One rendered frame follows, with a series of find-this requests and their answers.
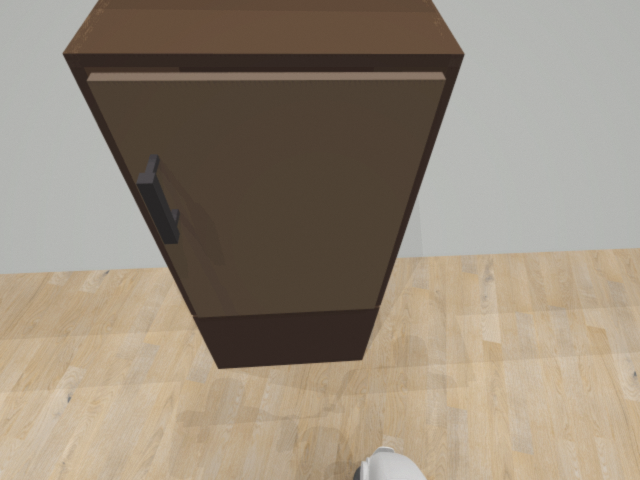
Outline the right robot thigh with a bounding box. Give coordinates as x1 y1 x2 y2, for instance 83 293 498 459
360 452 427 480

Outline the cupboard door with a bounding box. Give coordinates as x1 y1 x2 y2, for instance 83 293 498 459
87 72 446 318

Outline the handle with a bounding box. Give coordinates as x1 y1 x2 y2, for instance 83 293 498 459
136 154 180 244

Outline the right robot shin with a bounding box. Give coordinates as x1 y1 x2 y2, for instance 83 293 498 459
372 447 394 456

